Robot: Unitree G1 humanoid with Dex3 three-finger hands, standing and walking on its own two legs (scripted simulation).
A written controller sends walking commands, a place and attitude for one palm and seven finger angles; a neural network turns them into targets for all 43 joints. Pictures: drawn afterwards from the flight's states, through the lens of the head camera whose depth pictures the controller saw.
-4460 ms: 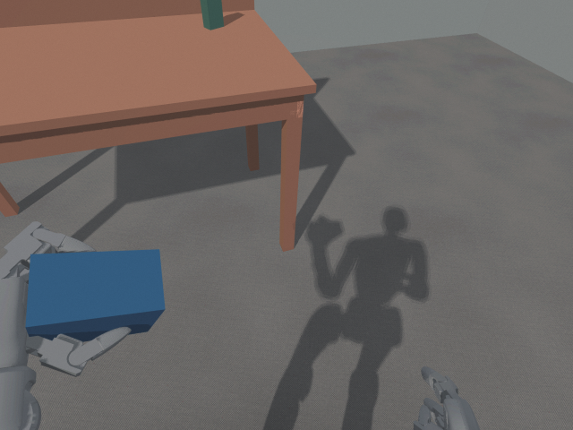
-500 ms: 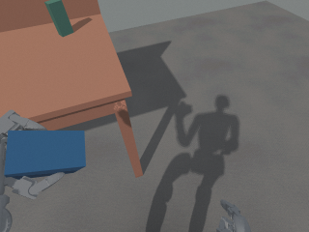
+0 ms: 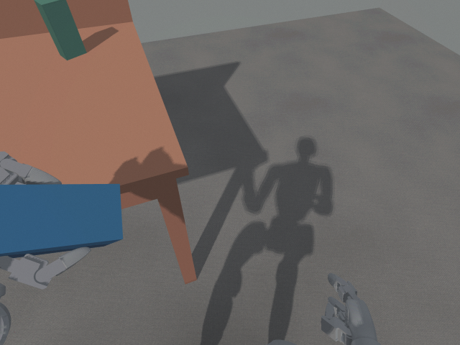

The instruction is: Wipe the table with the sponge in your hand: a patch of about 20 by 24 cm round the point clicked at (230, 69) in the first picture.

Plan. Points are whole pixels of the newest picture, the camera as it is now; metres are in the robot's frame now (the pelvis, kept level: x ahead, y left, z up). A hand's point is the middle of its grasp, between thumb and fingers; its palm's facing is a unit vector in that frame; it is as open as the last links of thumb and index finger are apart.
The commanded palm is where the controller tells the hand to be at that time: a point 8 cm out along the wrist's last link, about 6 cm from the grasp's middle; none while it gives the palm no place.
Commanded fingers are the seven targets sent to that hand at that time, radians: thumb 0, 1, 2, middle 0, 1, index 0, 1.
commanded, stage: take the last steps up to it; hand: left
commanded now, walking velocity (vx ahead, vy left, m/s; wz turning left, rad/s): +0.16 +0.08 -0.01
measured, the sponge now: (78, 220) +0.24 +0.21 +0.16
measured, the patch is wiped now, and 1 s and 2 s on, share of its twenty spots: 0.00 0.00 0.00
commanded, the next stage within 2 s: come to a stop and stand still in 0.08 s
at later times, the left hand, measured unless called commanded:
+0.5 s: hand (75, 187) +0.28 +0.22 +0.17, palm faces +0.35 -0.80 -0.48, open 10.7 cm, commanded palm +0.22 +0.27 +0.19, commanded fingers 0.00 0.10 1.30 -1.20 -1.60 -1.20 -1.60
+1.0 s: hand (79, 227) +0.23 +0.20 +0.17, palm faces +0.39 -0.83 -0.40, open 10.7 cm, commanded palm +0.17 +0.24 +0.19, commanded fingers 0.00 0.10 1.30 -1.20 -1.60 -1.20 -1.60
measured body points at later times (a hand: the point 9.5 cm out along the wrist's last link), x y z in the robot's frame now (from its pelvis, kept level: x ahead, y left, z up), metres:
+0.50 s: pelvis +0.06 -0.01 +0.00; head +0.10 +0.00 +0.45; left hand +0.25 +0.26 +0.20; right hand +0.24 -0.27 -0.08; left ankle +0.09 +0.11 -0.73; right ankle +0.04 -0.10 -0.73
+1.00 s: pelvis +0.02 -0.04 +0.00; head +0.03 -0.04 +0.45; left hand +0.20 +0.24 +0.19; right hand +0.17 -0.28 -0.09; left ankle +0.03 +0.08 -0.73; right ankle +0.04 -0.11 -0.73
